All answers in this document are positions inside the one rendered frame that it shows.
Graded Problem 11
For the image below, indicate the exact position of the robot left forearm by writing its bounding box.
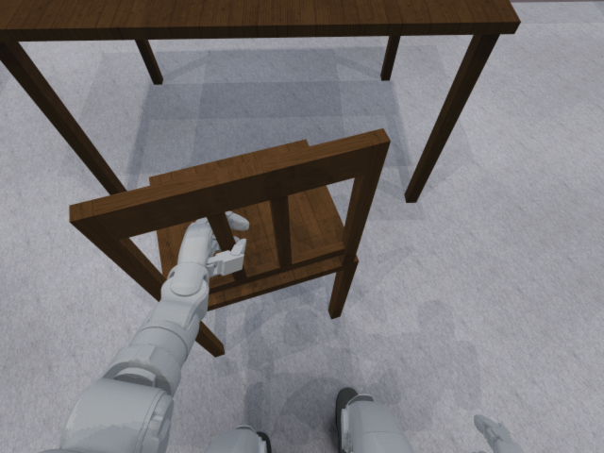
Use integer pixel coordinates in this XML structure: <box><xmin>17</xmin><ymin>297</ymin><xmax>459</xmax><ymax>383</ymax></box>
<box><xmin>59</xmin><ymin>262</ymin><xmax>210</xmax><ymax>449</ymax></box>

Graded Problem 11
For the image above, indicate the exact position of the robot left shin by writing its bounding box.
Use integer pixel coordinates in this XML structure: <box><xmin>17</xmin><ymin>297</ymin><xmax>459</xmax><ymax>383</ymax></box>
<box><xmin>235</xmin><ymin>426</ymin><xmax>260</xmax><ymax>437</ymax></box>

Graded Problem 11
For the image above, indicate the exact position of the left robot upper arm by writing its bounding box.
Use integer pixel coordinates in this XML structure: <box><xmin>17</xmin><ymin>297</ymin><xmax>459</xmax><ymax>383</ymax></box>
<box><xmin>39</xmin><ymin>377</ymin><xmax>174</xmax><ymax>453</ymax></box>

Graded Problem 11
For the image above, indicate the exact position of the robot right hand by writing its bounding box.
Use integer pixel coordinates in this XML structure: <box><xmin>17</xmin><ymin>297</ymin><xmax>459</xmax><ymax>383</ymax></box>
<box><xmin>472</xmin><ymin>414</ymin><xmax>525</xmax><ymax>453</ymax></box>

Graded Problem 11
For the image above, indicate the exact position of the robot right thigh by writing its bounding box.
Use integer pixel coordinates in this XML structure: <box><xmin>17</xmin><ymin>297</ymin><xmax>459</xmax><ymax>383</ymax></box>
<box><xmin>341</xmin><ymin>401</ymin><xmax>414</xmax><ymax>453</ymax></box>

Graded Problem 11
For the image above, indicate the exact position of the table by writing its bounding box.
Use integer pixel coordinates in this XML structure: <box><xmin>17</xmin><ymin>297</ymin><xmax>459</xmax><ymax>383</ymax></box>
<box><xmin>0</xmin><ymin>0</ymin><xmax>521</xmax><ymax>203</ymax></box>

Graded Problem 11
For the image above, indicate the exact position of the chair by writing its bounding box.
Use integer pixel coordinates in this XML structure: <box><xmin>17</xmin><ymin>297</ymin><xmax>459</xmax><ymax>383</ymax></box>
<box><xmin>69</xmin><ymin>128</ymin><xmax>391</xmax><ymax>358</ymax></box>

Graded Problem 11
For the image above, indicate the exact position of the robot left hand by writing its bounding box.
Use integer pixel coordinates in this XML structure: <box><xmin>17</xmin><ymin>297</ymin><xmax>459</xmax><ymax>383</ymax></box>
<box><xmin>177</xmin><ymin>211</ymin><xmax>249</xmax><ymax>277</ymax></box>

